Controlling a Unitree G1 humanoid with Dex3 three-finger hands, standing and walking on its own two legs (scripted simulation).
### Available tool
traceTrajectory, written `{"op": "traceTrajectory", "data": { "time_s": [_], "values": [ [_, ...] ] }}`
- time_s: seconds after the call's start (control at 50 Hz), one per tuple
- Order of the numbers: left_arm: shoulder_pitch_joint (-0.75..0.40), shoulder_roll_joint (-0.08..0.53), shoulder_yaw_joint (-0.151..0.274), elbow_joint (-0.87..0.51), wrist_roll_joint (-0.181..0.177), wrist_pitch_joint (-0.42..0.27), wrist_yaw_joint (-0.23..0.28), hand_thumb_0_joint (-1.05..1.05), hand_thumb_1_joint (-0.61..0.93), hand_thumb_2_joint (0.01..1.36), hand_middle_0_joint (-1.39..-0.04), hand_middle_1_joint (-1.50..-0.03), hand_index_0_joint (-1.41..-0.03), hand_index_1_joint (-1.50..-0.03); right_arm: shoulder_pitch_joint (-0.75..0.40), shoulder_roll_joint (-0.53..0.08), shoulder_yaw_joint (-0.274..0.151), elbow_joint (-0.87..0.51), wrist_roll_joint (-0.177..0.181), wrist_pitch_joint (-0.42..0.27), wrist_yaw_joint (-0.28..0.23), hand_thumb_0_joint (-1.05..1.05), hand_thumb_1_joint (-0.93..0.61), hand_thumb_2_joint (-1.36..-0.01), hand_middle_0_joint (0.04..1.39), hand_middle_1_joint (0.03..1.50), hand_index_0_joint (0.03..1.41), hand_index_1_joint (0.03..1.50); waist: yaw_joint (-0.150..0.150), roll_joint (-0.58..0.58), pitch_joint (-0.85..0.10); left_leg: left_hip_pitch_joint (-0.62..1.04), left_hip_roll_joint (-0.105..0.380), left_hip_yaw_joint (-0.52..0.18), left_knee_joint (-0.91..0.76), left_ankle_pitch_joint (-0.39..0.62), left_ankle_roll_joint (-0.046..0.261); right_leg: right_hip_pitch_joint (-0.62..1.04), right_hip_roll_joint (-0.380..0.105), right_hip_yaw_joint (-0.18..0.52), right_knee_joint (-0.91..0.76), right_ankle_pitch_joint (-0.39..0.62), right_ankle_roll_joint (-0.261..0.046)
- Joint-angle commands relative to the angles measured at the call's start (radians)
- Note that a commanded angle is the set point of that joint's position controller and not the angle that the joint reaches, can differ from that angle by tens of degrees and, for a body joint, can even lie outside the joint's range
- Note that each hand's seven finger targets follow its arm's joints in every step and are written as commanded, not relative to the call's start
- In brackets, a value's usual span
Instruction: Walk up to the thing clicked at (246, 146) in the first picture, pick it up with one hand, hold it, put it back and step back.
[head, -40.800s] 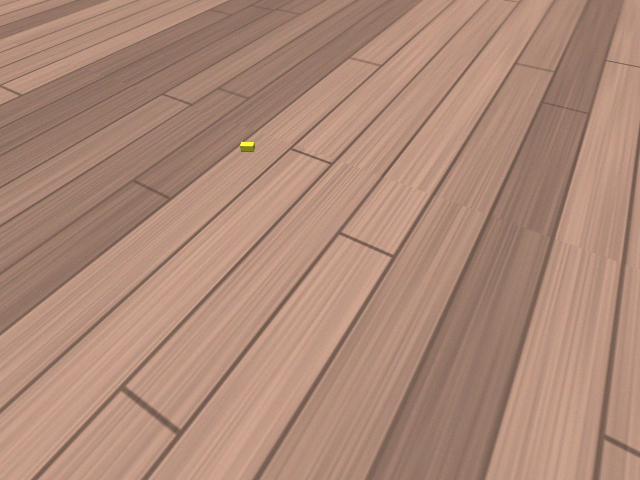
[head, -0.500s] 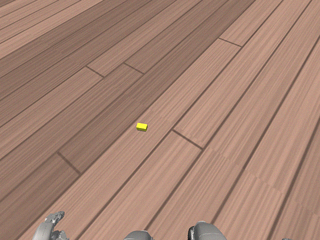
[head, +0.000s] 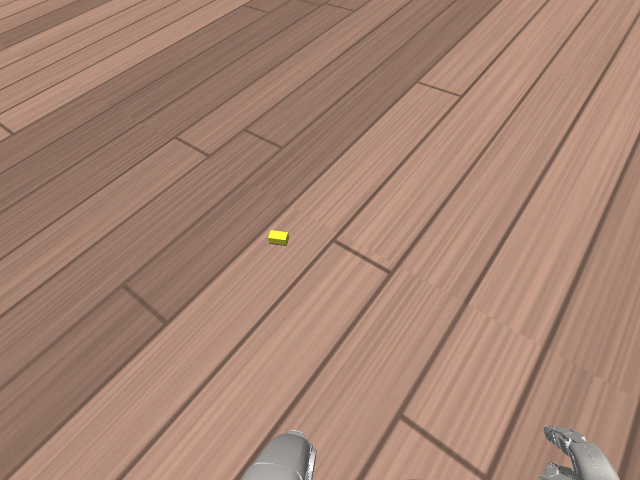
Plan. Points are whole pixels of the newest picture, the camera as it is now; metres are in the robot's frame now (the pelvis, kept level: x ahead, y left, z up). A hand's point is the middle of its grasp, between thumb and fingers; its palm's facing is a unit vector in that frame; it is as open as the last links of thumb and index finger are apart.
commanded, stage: step back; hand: left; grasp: from above
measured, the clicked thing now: (278, 237) +1.00 +0.28 -0.74
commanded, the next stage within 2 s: stand in 1.10 s
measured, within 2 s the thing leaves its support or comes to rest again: neither
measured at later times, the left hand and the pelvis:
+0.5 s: hand out of the picture -0.04 +0.27 -0.14, palm faces +0.11 -0.92 -0.39, open 7.3 cm; pelvis -0.06 -0.01 +0.00, yaw +5 degrees
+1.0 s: hand out of the picture +0.04 +0.30 -0.14, palm faces +0.09 -0.93 -0.36, open 7.3 cm; pelvis -0.01 +0.03 +0.01, yaw +5 degrees
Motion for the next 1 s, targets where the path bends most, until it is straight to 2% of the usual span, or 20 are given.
{"op": "traceTrajectory", "data": {
  "time_s": [0.0,0.1,0.16,0.2,0.22,0.24,0.26,0.32,0.42,0.46,0.48,0.5,0.52,0.58,0.72,0.76,0.8,0.82,0.9,0.98],
  "values": [
    [-0.163,0.257,0.086,-0.12,0.0,-0.039,0.034,0.0,0.9,0.9,-0.2,-0.3,-0.2,-0.3,0.087,-0.174,-0.046,-0.027,0.001,-0.034,-0.016,0.0,-0.9,-0.9,0.2,0.3,0.2,0.3,-0.081,-0.143,-0.078,0.026,-0.057,-0.048,0.191,0.037,-0.003,-0.083,-0.209,0.128,-0.237,0.278,-0.124],
    [-0.002,0.277,0.105,-0.09,0.019,-0.049,0.024,0.0,0.9,0.9,-0.2,-0.3,-0.2,-0.3,0.039,-0.164,-0.034,-0.038,-0.02,-0.068,-0.007,0.0,-0.9,-0.9,0.2,0.3,0.2,0.3,0.033,-0.231,-0.159,-0.047,0.037,0.028,-0.168,-0.037,-0.028,0.237,-0.24,0.223,-0.257,-0.1,-0.152],
    [-0.037,0.302,0.105,-0.092,0.009,-0.038,0.01,0.0,0.9,0.9,-0.2,-0.3,-0.2,-0.3,0.066,-0.171,-0.042,-0.006,-0.027,-0.089,0.004,0.0,-0.9,-0.9,0.2,0.3,0.2,0.3,0.013,-0.277,-0.145,0.172,0.066,0.099,-0.453,-0.085,-0.004,0.086,-0.281,0.23,-0.28,-0.211,-0.154],
    [-0.047,0.273,0.082,-0.09,0.005,-0.024,0.003,0.0,0.9,0.9,-0.2,-0.3,-0.2,-0.3,0.165,-0.172,-0.06,0.057,-0.034,-0.099,0.005,0.0,-0.9,-0.9,0.2,0.3,0.2,0.3,-0.033,-0.175,-0.129,0.417,0.027,0.118,-0.663,0.121,0.025,-0.094,-0.209,0.13,-0.162,-0.188,-0.086],
    [-0.014,0.218,0.066,-0.091,0.002,-0.023,0.001,0.0,0.9,0.9,-0.2,-0.3,-0.2,-0.3,0.184,-0.199,-0.073,0.066,-0.046,-0.107,0.002,0.0,-0.9,-0.9,0.2,0.3,0.2,0.3,-0.039,-0.041,-0.148,0.522,0.104,-0.04,-0.686,0.052,0.052,-0.225,-0.155,0.07,-0.017,-0.167,-0.052],
    [-0.005,0.16,0.047,-0.094,-0.018,-0.026,-0.003,0.0,0.9,0.9,-0.2,-0.3,-0.2,-0.3,0.173,-0.257,-0.08,0.055,-0.055,-0.111,-0.002,0.0,-0.9,-0.9,0.2,0.3,0.2,0.3,-0.041,0.169,-0.137,0.539,0.311,-0.374,-0.782,-0.169,0.121,-0.396,-0.028,-0.039,0.176,-0.197,0.016],
    [-0.104,0.244,0.073,-0.081,-0.013,-0.029,0.003,0.0,0.9,0.9,-0.2,-0.3,-0.2,-0.3,0.123,-0.327,-0.078,0.033,-0.047,-0.114,0.0,0.0,-0.9,-0.9,0.2,0.3,0.2,0.3,-0.08,0.098,-0.048,0.24,0.418,-0.49,-0.823,-0.426,0.231,-0.319,-0.057,0.018,0.219,-0.213,0.025],
    [-0.067,0.237,0.071,-0.05,-0.025,-0.041,-0.024,0.0,0.9,0.9,-0.2,-0.3,-0.2,-0.3,-0.004,-0.218,-0.045,0.021,-0.048,-0.126,0.003,0.0,-0.9,-0.9,0.2,0.3,0.2,0.3,-0.016,0.081,0.017,0.147,0.27,-0.17,-0.778,-0.198,0.17,-0.156,-0.065,0.018,0.163,-0.089,0.011],
    [0.032,0.206,0.074,0.025,-0.017,-0.061,-0.02,0.0,0.9,0.9,-0.2,-0.3,-0.2,-0.3,0.011,-0.215,-0.052,0.031,-0.038,-0.102,0.014,0.0,-0.9,-0.9,0.2,0.3,0.2,0.3,0.0,0.133,-0.064,0.105,0.21,-0.039,-0.624,-0.195,0.122,0.119,-0.005,-0.086,-0.157,0.019,0.01],
    [0.093,0.262,0.09,0.05,0.003,-0.076,-0.002,0.0,0.9,0.9,-0.2,-0.3,-0.2,-0.3,0.052,-0.133,-0.031,0.024,-0.028,-0.087,0.008,0.0,-0.9,-0.9,0.2,0.3,0.2,0.3,0.018,-0.07,-0.071,-0.027,0.112,0.051,-0.329,-0.148,0.071,0.244,-0.077,0.129,-0.294,-0.103,-0.012],
    [0.103,0.345,0.106,0.038,0.011,-0.086,0.005,0.0,0.9,0.9,-0.2,-0.3,-0.2,-0.3,0.049,-0.088,-0.019,0.005,-0.024,-0.088,0.006,0.0,-0.9,-0.9,0.2,0.3,0.2,0.3,0.03,-0.225,-0.07,-0.132,-0.01,0.075,-0.144,-0.121,0.031,0.188,-0.302,0.522,-0.472,-0.387,-0.09],
    [0.022,0.386,0.112,0.012,0.012,-0.086,0.002,0.0,0.9,0.9,-0.2,-0.3,-0.2,-0.3,0.048,-0.174,-0.046,0.023,-0.031,-0.085,-0.002,0.0,-0.9,-0.9,0.2,0.3,0.2,0.3,0.012,-0.148,-0.002,-0.043,0.043,0.004,-0.052,-0.115,0.024,-0.027,-0.408,0.616,-0.523,-0.59,-0.172],
    [-0.041,0.377,0.111,-0.011,0.009,-0.086,0.003,0.0,0.9,0.9,-0.2,-0.3,-0.2,-0.3,0.1,-0.205,-0.057,0.046,-0.026,-0.092,0.0,0.0,-0.9,-0.9,0.2,0.3,0.2,0.3,-0.019,-0.136,0.031,-0.001,0.077,-0.009,-0.053,-0.091,0.021,-0.08,-0.415,0.601,-0.492,-0.546,-0.216],
    [-0.036,0.281,0.088,0.0,-0.001,-0.102,0.005,0.0,0.9,0.9,-0.2,-0.3,-0.2,-0.3,0.11,-0.16,-0.043,0.066,-0.015,-0.106,0.01,0.0,-0.9,-0.9,0.2,0.3,0.2,0.3,-0.031,-0.1,-0.049,0.033,0.094,-0.002,-0.13,0.015,0.021,0.03,-0.295,0.324,-0.396,-0.143,-0.148],
    [-0.096,0.267,0.057,-0.008,-0.017,-0.078,0.001,0.0,0.9,0.9,-0.2,-0.3,-0.2,-0.3,0.125,-0.128,-0.045,0.096,-0.024,-0.108,0.01,0.0,-0.9,-0.9,0.2,0.3,0.2,0.3,-0.056,-0.179,-0.124,0.336,0.061,0.161,-0.498,0.201,0.004,-0.085,-0.211,0.101,-0.209,0.181,-0.094],
    [-0.06,0.212,0.034,-0.006,-0.026,-0.072,0.001,0.0,0.9,0.9,-0.2,-0.3,-0.2,-0.3,0.117,-0.152,-0.05,0.102,-0.031,-0.117,-0.002,0.0,-0.9,-0.9,0.2,0.3,0.2,0.3,-0.059,-0.114,-0.175,0.439,0.115,0.074,-0.574,0.346,0.04,-0.098,-0.164,0.051,-0.092,0.359,-0.034],
    [-0.031,0.172,0.018,0.009,-0.049,-0.059,0.003,0.0,0.9,0.9,-0.2,-0.3,-0.2,-0.3,0.031,-0.223,-0.047,0.076,-0.027,-0.126,-0.009,0.0,-0.9,-0.9,0.2,0.3,0.2,0.3,-0.012,0.052,-0.191,0.338,0.333,-0.183,-0.664,0.29,0.14,-0.077,-0.035,-0.031,-0.009,0.065,0.02],
    [-0.031,0.214,0.032,0.042,-0.044,-0.053,0.007,0.0,0.9,0.9,-0.2,-0.3,-0.2,-0.3,-0.014,-0.247,-0.047,0.079,-0.02,-0.121,-0.003,0.0,-0.9,-0.9,0.2,0.3,0.2,0.3,-0.013,0.065,-0.166,0.199,0.345,-0.151,-0.654,0.19,0.179,0.053,-0.047,-0.034,-0.015,-0.083,0.015],
    [-0.035,0.247,0.034,0.07,-0.038,-0.076,0.009,0.0,0.9,0.9,-0.2,-0.3,-0.2,-0.3,-0.038,-0.169,-0.017,0.101,-0.01,-0.118,-0.004,0.0,-0.9,-0.9,0.2,0.3,0.2,0.3,-0.014,0.024,-0.19,0.267,0.191,0.045,-0.521,0.475,0.054,0.121,-0.119,0.056,-0.166,0.367,-0.005],
    [-0.096,0.24,0.027,0.073,-0.041,-0.072,0.016,0.0,0.9,0.9,-0.2,-0.3,-0.2,-0.3,-0.033,-0.173,-0.021,0.14,-0.006,-0.116,-0.006,0.0,-0.9,-0.9,0.2,0.3,0.2,0.3,-0.033,0.015,-0.215,0.348,0.191,0.064,-0.524,0.632,0.05,0.12,-0.128,0.041,-0.165,0.466,-0.005]
  ]
}}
